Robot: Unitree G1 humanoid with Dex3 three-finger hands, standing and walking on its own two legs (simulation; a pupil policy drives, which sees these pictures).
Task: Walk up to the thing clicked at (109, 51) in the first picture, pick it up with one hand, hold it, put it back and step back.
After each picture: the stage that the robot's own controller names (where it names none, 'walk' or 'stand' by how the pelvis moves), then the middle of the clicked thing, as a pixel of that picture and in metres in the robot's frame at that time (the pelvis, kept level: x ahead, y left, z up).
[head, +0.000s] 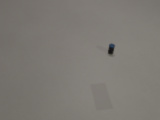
stand; (111, 49) +1.42 -0.33 -0.72
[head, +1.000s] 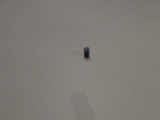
walk; (86, 52) +1.32 +0.05 -0.70
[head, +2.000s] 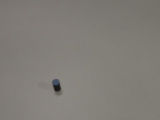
walk; (56, 85) +0.82 +0.29 -0.71
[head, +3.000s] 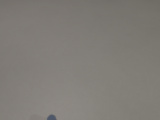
walk; out of the picture +0.50 +0.23 -0.70
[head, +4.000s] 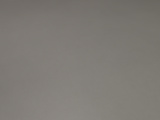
stand; out of the picture +0.41 +0.20 -0.72
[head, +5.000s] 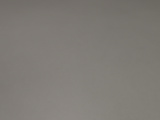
stand; out of the picture +0.41 +0.19 -0.72
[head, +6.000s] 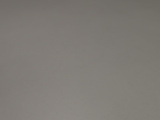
stand; out of the picture +0.39 +0.21 -0.73
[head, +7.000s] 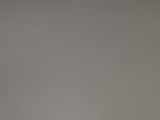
stand; out of the picture +0.38 +0.22 -0.73
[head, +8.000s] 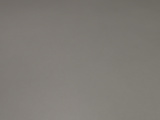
stand; out of the picture +0.38 +0.21 -0.73
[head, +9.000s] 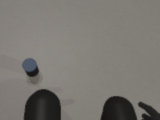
go down; (31, 68) +0.45 +0.26 -0.37
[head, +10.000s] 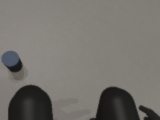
go down; (13, 62) +0.44 +0.29 -0.30
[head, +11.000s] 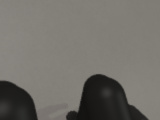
close in; out of the picture +0.41 +0.33 -0.22
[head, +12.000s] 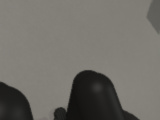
close; out of the picture +0.41 +0.32 -0.21
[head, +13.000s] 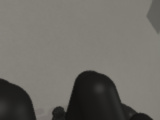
lift; out of the picture +0.37 +0.29 -0.22
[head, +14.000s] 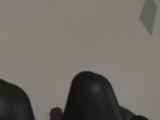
lift; out of the picture +0.36 +0.29 -0.22
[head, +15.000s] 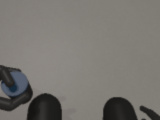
lift; (18, 89) +0.31 +0.23 -0.05
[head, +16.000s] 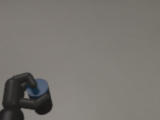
hold; (40, 97) +0.33 +0.16 +0.01
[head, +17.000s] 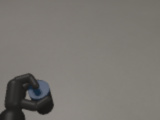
hold; (42, 98) +0.33 +0.16 +0.00
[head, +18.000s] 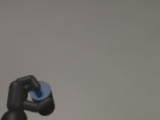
crouch; (43, 99) +0.33 +0.15 -0.01
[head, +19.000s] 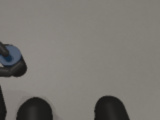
crouch; (14, 62) +0.43 +0.23 -0.10
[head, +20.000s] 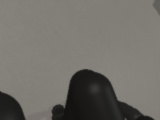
lower; out of the picture +0.40 +0.32 -0.22
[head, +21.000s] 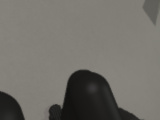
lower; out of the picture +0.40 +0.33 -0.22
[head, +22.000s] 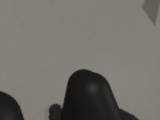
lower; out of the picture +0.40 +0.33 -0.22
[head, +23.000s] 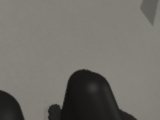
lower; out of the picture +0.40 +0.33 -0.22
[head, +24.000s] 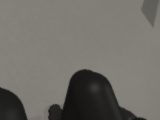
open; out of the picture +0.40 +0.32 -0.23
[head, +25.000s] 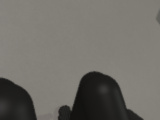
stand; out of the picture +0.40 +0.31 -0.23
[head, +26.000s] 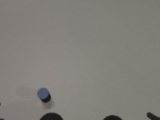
walk; (44, 95) +0.43 +0.23 -0.51
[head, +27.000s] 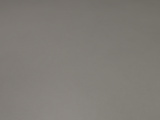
stand; out of the picture +0.39 +0.20 -0.67
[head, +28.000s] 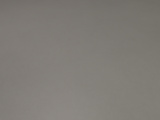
stand; out of the picture +0.38 +0.20 -0.67
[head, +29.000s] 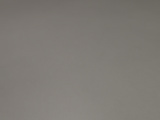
stand; out of the picture +0.40 +0.18 -0.72
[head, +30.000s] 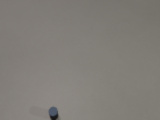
walk; (53, 113) +0.47 +0.17 -0.70
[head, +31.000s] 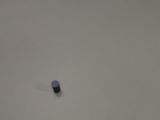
walk; (56, 86) +0.73 +0.28 -0.69
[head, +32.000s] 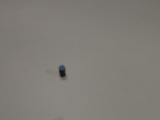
stand; (62, 71) +1.06 +0.22 -0.70
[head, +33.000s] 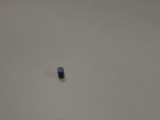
stand; (61, 73) +1.03 +0.23 -0.72
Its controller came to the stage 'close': yes
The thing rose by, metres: 0.70
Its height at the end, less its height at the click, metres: +0.00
